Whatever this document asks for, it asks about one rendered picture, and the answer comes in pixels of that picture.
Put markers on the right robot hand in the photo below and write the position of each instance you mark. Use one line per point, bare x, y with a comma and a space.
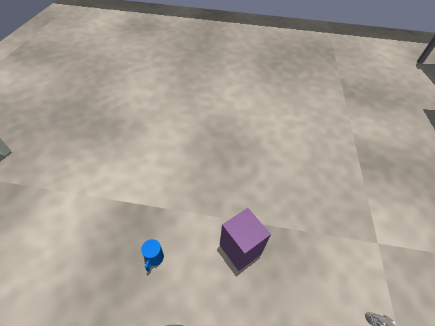
378, 320

